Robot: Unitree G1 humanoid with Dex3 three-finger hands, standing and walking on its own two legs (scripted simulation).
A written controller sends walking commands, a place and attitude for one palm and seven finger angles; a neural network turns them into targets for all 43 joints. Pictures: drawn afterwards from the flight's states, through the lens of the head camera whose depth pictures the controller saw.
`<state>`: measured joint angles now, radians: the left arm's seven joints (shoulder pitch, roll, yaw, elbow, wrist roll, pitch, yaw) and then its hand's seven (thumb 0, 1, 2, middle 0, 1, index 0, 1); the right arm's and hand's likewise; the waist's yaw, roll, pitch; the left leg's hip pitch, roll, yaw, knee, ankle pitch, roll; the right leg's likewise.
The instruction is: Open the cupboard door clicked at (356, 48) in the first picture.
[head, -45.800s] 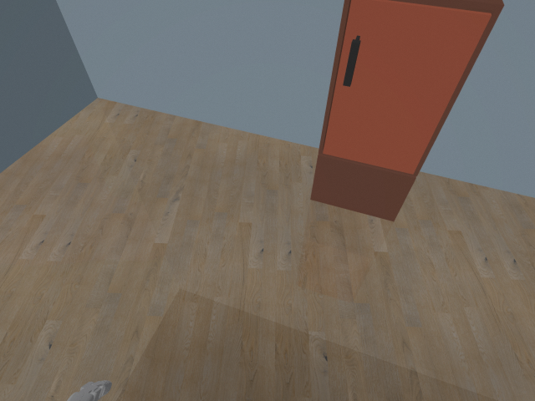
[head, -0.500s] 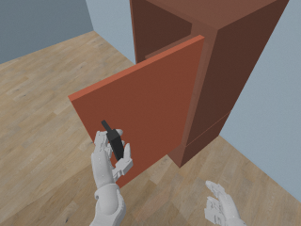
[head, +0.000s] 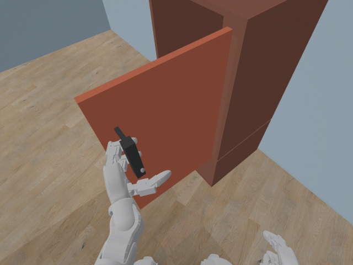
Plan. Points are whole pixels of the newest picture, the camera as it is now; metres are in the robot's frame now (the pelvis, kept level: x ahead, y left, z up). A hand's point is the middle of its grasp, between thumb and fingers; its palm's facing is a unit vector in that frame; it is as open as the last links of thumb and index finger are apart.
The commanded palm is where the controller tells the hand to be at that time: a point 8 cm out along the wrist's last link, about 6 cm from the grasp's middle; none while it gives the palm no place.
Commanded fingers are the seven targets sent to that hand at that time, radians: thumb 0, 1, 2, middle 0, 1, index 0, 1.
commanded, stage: open thumb and fingers to let go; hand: left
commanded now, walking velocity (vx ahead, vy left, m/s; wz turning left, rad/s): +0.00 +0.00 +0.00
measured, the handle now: (129, 152) +0.36 +0.12 +0.04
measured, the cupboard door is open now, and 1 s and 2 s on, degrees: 89 91 91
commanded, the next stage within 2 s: slide the hand sideways off the handle in 0.36 s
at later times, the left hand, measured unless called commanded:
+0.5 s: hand (141, 170) +0.31 +0.09 +0.04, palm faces +0.26 -0.96 -0.02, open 15.2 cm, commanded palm +0.27 +0.13 +0.05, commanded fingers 0.00 -0.50 0.30 -0.15 -0.30 -0.15 -0.30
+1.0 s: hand (132, 197) +0.26 +0.10 +0.04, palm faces -0.12 -0.99 -0.01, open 16.3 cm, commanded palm +0.23 +0.16 +0.05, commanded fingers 0.00 -0.50 0.30 -0.15 -0.30 -0.15 -0.30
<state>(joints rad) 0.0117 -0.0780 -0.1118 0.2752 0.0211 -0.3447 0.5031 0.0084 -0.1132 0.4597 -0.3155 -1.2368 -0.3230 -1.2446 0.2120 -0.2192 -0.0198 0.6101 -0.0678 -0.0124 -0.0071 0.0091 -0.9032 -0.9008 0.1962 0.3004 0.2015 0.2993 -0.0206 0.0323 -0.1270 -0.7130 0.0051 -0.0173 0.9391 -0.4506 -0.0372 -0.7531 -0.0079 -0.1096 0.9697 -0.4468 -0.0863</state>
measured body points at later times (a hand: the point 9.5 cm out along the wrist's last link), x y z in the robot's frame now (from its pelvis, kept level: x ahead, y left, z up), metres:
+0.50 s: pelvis -0.01 +0.05 -0.01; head +0.04 +0.04 +0.44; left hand +0.29 +0.14 +0.05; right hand +0.16 -0.17 -0.11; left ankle +0.01 +0.15 -0.68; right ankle +0.02 -0.06 -0.68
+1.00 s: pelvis +0.00 +0.06 -0.01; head +0.05 +0.05 +0.43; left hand +0.26 +0.16 +0.05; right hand +0.17 -0.16 -0.10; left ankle +0.01 +0.15 -0.68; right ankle +0.02 -0.06 -0.68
